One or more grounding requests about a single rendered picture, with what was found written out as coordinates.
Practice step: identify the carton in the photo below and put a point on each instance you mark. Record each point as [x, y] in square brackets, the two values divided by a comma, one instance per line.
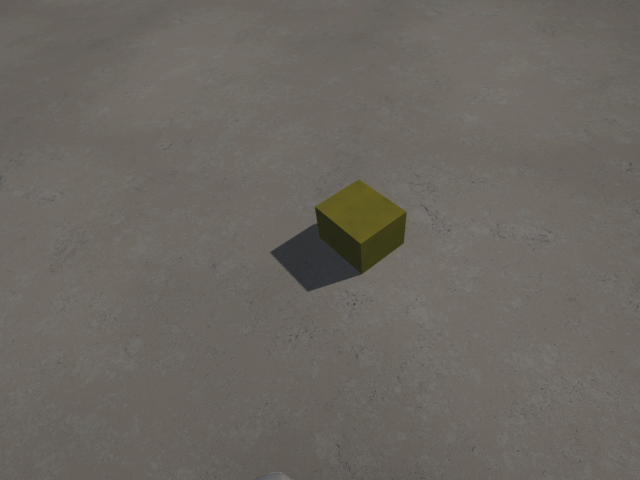
[361, 225]

